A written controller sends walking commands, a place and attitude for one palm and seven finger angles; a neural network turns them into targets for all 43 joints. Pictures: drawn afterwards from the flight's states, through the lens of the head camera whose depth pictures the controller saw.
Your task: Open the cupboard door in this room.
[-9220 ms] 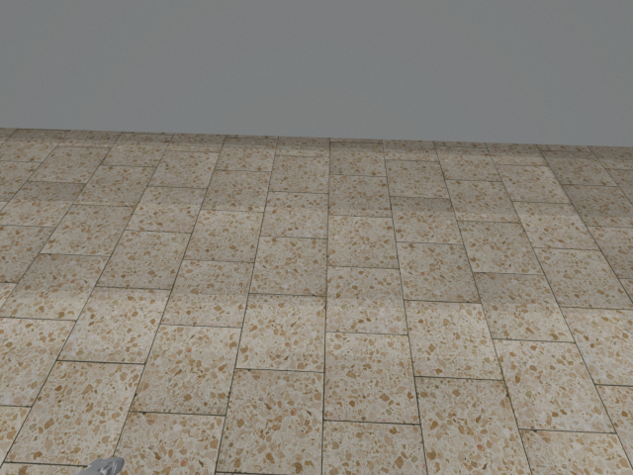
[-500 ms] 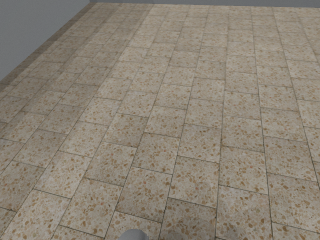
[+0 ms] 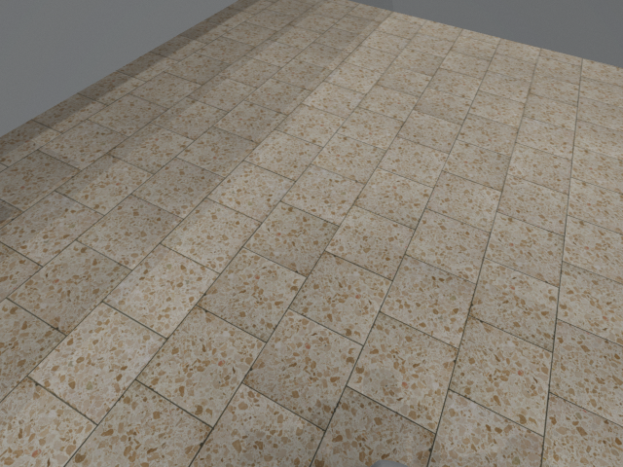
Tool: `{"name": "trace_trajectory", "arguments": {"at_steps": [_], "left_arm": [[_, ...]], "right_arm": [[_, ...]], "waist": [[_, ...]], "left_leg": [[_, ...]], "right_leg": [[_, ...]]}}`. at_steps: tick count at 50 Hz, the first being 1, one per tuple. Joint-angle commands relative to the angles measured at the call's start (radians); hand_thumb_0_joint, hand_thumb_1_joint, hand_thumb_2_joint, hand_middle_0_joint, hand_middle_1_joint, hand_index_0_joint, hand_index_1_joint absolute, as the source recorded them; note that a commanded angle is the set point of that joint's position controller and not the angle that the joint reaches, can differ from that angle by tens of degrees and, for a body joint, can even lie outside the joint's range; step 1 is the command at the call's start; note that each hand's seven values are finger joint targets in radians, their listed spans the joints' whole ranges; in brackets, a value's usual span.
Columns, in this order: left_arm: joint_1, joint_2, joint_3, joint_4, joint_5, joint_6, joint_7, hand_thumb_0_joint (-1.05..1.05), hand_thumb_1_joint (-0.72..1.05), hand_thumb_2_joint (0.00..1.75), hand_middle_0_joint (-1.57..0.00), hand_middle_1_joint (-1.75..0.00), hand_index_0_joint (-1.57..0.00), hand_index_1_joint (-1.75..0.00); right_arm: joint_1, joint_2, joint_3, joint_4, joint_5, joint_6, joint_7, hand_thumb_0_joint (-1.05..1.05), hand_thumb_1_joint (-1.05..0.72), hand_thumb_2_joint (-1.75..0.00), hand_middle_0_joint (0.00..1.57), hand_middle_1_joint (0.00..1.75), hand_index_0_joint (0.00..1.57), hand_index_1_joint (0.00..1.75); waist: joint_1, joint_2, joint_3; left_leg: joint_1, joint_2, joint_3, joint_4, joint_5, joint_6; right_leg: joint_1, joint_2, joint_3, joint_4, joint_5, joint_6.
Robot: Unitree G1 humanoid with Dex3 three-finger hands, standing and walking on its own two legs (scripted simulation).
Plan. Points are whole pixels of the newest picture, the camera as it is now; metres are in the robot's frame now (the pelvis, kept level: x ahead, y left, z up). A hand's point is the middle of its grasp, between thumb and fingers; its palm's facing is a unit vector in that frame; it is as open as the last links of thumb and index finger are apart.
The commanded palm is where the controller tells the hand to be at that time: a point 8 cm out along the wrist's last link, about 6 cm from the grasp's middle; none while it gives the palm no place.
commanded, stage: turn or walk to find it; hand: left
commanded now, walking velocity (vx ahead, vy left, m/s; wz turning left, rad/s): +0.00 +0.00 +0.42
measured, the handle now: out of the picture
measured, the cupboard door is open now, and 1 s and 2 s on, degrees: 0 0 0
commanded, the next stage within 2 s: stand and wait in 1.20 s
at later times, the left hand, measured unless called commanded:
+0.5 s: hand out of the picture +0.00 +0.15 -0.16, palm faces +0.25 -0.94 -0.25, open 7.4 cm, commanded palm none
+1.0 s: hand out of the picture -0.08 +0.21 -0.16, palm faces +0.45 -0.85 -0.26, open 7.4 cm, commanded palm none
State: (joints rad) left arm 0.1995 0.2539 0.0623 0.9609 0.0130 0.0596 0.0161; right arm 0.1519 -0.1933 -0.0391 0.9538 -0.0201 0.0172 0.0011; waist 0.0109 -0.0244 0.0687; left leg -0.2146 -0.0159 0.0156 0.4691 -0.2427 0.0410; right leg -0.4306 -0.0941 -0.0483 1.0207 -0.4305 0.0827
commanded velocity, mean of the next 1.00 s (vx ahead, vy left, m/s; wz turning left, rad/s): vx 0.00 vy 0.00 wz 0.42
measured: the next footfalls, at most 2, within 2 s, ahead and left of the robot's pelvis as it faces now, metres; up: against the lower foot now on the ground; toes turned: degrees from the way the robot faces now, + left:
right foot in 0.20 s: +0.04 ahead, -0.14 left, +0.00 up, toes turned +1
left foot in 0.66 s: -0.05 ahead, +0.10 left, +0.00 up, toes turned +23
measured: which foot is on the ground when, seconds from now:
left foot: down 0.00-0.22, up 0.24-0.64, down 0.66-1.00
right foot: up 0.00-0.18, down 0.20-0.66, up 0.68-1.00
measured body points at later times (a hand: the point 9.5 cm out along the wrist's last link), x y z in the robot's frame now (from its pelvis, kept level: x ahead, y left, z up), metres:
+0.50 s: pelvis -0.02 -0.05 +0.00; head +0.01 -0.06 +0.45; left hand -0.02 +0.20 -0.14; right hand +0.06 -0.30 -0.16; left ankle -0.09 +0.10 -0.66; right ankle +0.00 -0.14 -0.74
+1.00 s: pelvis -0.06 -0.01 +0.00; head -0.04 +0.00 +0.45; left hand -0.10 +0.26 -0.14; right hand +0.12 -0.20 -0.14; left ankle -0.08 +0.09 -0.74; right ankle -0.01 -0.15 -0.69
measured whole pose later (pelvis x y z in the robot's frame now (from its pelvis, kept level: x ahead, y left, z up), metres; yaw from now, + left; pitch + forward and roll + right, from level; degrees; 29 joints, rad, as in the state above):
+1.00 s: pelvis -0.06 -0.01 +0.00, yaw +25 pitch -1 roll +0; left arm 0.18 0.24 0.06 0.95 0.01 0.06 0.02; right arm 0.18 -0.19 -0.05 0.95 -0.02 0.02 0.00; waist -0.01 -0.01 0.05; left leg -0.23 -0.04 -0.03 0.45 -0.21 0.04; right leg -0.40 -0.07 -0.03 0.93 -0.43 0.08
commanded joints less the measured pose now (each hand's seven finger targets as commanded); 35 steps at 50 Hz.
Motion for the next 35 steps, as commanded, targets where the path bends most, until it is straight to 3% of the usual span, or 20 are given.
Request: {"name": "trace_trajectory", "arguments": {"at_steps": [1, 4, 6, 8, 9, 10, 11, 12, 13, 14, 15, 18, 23, 28, 30, 31, 32, 33, 34, 35], "left_arm": [[-0.047, 0.052, 0.007, -0.093, -0.001, -0.024, 0.001, 0.0, 0.9, 0.9, -0.2, -0.3, -0.2, -0.3], [-0.052, 0.045, 0.005, -0.107, -0.003, -0.031, 0.002, 0.0, 0.9, 0.9, -0.2, -0.3, -0.2, -0.3], [-0.018, 0.043, 0.005, -0.106, -0.006, -0.036, 0.005, 0.0, 0.9, 0.9, -0.2, -0.3, -0.2, -0.3], [0.054, 0.052, 0.009, -0.089, -0.007, -0.047, 0.008, 0.0, 0.9, 0.9, -0.2, -0.3, -0.2, -0.3], [0.085, 0.087, 0.013, -0.083, -0.003, -0.057, 0.011, 0.0, 0.9, 0.9, -0.2, -0.3, -0.2, -0.3], [0.108, 0.164, 0.03, -0.082, 0.013, -0.069, 0.02, 0.0, 0.9, 0.9, -0.2, -0.3, -0.2, -0.3], [0.099, 0.217, 0.033, -0.1, 0.014, -0.065, 0.019, 0.0, 0.9, 0.9, -0.2, -0.3, -0.2, -0.3], [0.063, 0.188, 0.036, -0.111, 0.004, -0.068, 0.021, 0.0, 0.9, 0.9, -0.2, -0.3, -0.2, -0.3], [0.01, 0.162, 0.029, -0.124, 0.005, -0.064, 0.02, 0.0, 0.9, 0.9, -0.2, -0.3, -0.2, -0.3], [-0.038, 0.13, 0.021, -0.133, 0.003, -0.061, 0.021, 0.0, 0.9, 0.9, -0.2, -0.3, -0.2, -0.3], [-0.069, 0.105, 0.014, -0.14, 0.004, -0.065, 0.019, 0.0, 0.9, 0.9, -0.2, -0.3, -0.2, -0.3], [-0.013, 0.089, 0.009, -0.12, 0.005, -0.075, 0.019, 0.0, 0.9, 0.9, -0.2, -0.3, -0.2, -0.3], [0.08, 0.124, 0.02, -0.074, 0.012, -0.073, 0.019, 0.0, 0.9, 0.9, -0.2, -0.3, -0.2, -0.3], [0.107, 0.163, 0.034, -0.042, 0.02, -0.063, 0.017, 0.0, 0.9, 0.9, -0.2, -0.3, -0.2, -0.3], [0.073, 0.169, 0.038, -0.036, 0.016, -0.058, 0.016, 0.0, 0.9, 0.9, -0.2, -0.3, -0.2, -0.3], [0.066, 0.162, 0.037, -0.037, 0.009, -0.052, 0.013, 0.0, 0.9, 0.9, -0.2, -0.3, -0.2, -0.3], [0.073, 0.134, 0.032, -0.043, -0.001, -0.044, 0.01, 0.0, 0.9, 0.9, -0.2, -0.3, -0.2, -0.3], [0.076, 0.07, 0.021, -0.077, -0.005, -0.038, 0.003, 0.0, 0.9, 0.9, -0.2, -0.3, -0.2, -0.3], [-0.004, 0.057, 0.003, -0.108, 0.006, -0.03, 0.005, 0.0, 0.9, 0.9, -0.2, -0.3, -0.2, -0.3], [-0.032, 0.05, 0.008, -0.101, 0.006, -0.02, 0.012, 0.0, 0.9, 0.9, -0.2, -0.3, -0.2, -0.3]], "right_arm": [[0.063, -0.211, -0.056, -0.049, -0.003, -0.006, -0.014, 0.0, -0.9, -0.9, 0.2, 0.3, 0.2, 0.3], [0.059, -0.211, -0.063, -0.056, -0.006, 0.0, -0.011, 0.0, -0.9, -0.9, 0.2, 0.3, 0.2, 0.3], [0.043, -0.212, -0.066, -0.063, -0.008, 0.004, -0.01, 0.0, -0.9, -0.9, 0.2, 0.3, 0.2, 0.3], [0.025, -0.206, -0.069, -0.068, -0.001, 0.006, -0.008, 0.0, -0.9, -0.9, 0.2, 0.3, 0.2, 0.3], [0.03, -0.179, -0.067, -0.072, 0.007, 0.004, -0.004, 0.0, -0.9, -0.9, 0.2, 0.3, 0.2, 0.3], [0.049, -0.114, -0.057, -0.088, 0.015, 0.003, 0.003, 0.0, -0.9, -0.9, 0.2, 0.3, 0.2, 0.3], [0.026, -0.104, -0.058, -0.114, 0.009, 0.009, 0.002, 0.0, -0.9, -0.9, 0.2, 0.3, 0.2, 0.3], [0.028, -0.139, -0.067, -0.095, -0.004, 0.029, 0.0, 0.0, -0.9, -0.9, 0.2, 0.3, 0.2, 0.3], [0.03, -0.142, -0.074, -0.077, -0.002, 0.036, 0.005, 0.0, -0.9, -0.9, 0.2, 0.3, 0.2, 0.3], [0.051, -0.137, -0.074, -0.057, -0.003, 0.041, 0.012, 0.0, -0.9, -0.9, 0.2, 0.3, 0.2, 0.3], [0.083, -0.125, -0.07, -0.038, -0.005, 0.043, 0.016, 0.0, -0.9, -0.9, 0.2, 0.3, 0.2, 0.3], [0.095, -0.119, -0.064, -0.024, -0.004, 0.041, 0.018, 0.0, -0.9, -0.9, 0.2, 0.3, 0.2, 0.3], [0.016, -0.102, -0.049, -0.034, 0.001, 0.04, 0.013, 0.0, -0.9, -0.9, 0.2, 0.3, 0.2, 0.3], [-0.023, -0.086, -0.03, -0.049, 0.014, 0.021, 0.01, 0.0, -0.9, -0.9, 0.2, 0.3, 0.2, 0.3], [0.037, -0.089, -0.031, -0.036, 0.014, 0.013, 0.007, 0.0, -0.9, -0.9, 0.2, 0.3, 0.2, 0.3], [0.065, -0.102, -0.033, -0.028, 0.011, 0.008, 0.008, 0.0, -0.9, -0.9, 0.2, 0.3, 0.2, 0.3], [0.09, -0.152, -0.044, -0.025, 0.009, -0.001, 0.009, 0.0, -0.9, -0.9, 0.2, 0.3, 0.2, 0.3], [0.118, -0.254, -0.067, -0.033, 0.0, -0.007, 0.006, 0.0, -0.9, -0.9, 0.2, 0.3, 0.2, 0.3], [0.163, -0.296, -0.073, -0.023, 0.003, 0.001, 0.0, 0.0, -0.9, -0.9, 0.2, 0.3, 0.2, 0.3], [0.16, -0.272, -0.069, -0.008, 0.0, -0.006, -0.014, 0.0, -0.9, -0.9, 0.2, 0.3, 0.2, 0.3]], "waist": [[-0.041, 0.156, -0.072], [-0.043, 0.178, -0.076], [-0.025, 0.19, -0.098], [0.012, 0.163, -0.124], [0.025, 0.089, -0.134], [0.03, -0.146, -0.146], [0.04, -0.242, -0.099], [0.032, -0.262, -0.071], [0.005, -0.178, -0.016], [-0.024, -0.115, 0.01], [-0.043, -0.103, 0.013], [-0.024, -0.135, -0.036], [0.021, -0.128, -0.056], [0.043, -0.179, -0.093], [0.004, -0.165, -0.113], [-0.014, -0.13, -0.117], [-0.034, -0.001, -0.134], [-0.048, 0.29, -0.126], [-0.081, 0.283, -0.096], [-0.08, 0.308, -0.114]], "left_leg": [[0.082, 0.262, -0.267, -0.141, 0.392, 0.136], [0.051, 0.245, -0.298, -0.122, 0.383, 0.131], [0.029, 0.229, -0.32, -0.094, 0.402, 0.123], [-0.034, 0.188, -0.3, -0.03, 0.351, 0.083], [-0.119, 0.142, -0.274, 0.036, 0.244, 0.038], [-0.299, 0.022, -0.136, 0.215, -0.033, -0.033], [-0.352, -0.047, -0.07, 0.426, -0.333, -0.065], [-0.339, -0.007, -0.13, 0.58, -0.323, -0.06], [-0.339, 0.002, -0.126, 0.688, -0.26, -0.06], [-0.339, 0.022, -0.117, 0.734, -0.201, -0.064], [-0.333, 0.03, -0.094, 0.762, -0.139, -0.076], [-0.344, 0.039, -0.064, 0.748, -0.101, -0.103], [-0.312, 0.054, -0.017, 0.567, -0.187, -0.118], [-0.189, 0.043, 0.05, 0.301, -0.236, -0.097], [-0.086, 0.038, 0.076, 0.135, -0.133, -0.089], [0.012, 0.038, 0.08, 0.013, -0.014, -0.08], [0.142, 0.102, 0.003, -0.08, 0.104, -0.053], [0.229, 0.344, -0.32, -0.128, 0.355, 0.056], [0.149, 0.432, -0.359, -0.161, 0.452, 0.126], [0.13, 0.396, -0.362, -0.159, 0.46, 0.124]], "right_leg": [[-0.039, 0.006, 0.019, -0.079, -0.019, 0.005], [0.031, 0.032, 0.008, -0.206, -0.024, -0.005], [0.099, 0.052, 0.001, -0.321, 0.008, -0.013], [0.238, 0.057, -0.014, -0.525, 0.164, -0.016], [0.357, 0.013, 0.028, -0.652, 0.249, -0.027], [0.476, -0.213, 0.244, -0.724, 0.286, -0.095], [0.365, -0.387, 0.37, -0.753, 0.349, -0.206], [0.238, -0.375, 0.364, -0.791, 0.238, -0.231], [0.174, -0.324, 0.316, -0.803, 0.16, -0.222], [0.143, -0.28, 0.235, -0.791, 0.149, -0.197], [0.151, -0.233, 0.148, -0.77, 0.198, -0.18], [0.253, -0.212, 0.072, -0.733, 0.345, -0.181], [0.344, -0.252, 0.042, -0.689, 0.518, -0.213], [0.361, -0.276, 0.021, -0.616, 0.64, -0.229], [0.327, -0.269, -0.024, -0.552, 0.602, -0.189], [0.264, -0.244, -0.066, -0.497, 0.534, -0.144], [0.142, -0.197, -0.108, -0.381, 0.398, -0.09], [-0.095, -0.065, -0.154, -0.185, -0.019, -0.014], [-0.11, -0.034, -0.08, -0.033, -0.201, -0.011], [-0.125, -0.032, 0.0, 0.04, -0.183, -0.011]]}}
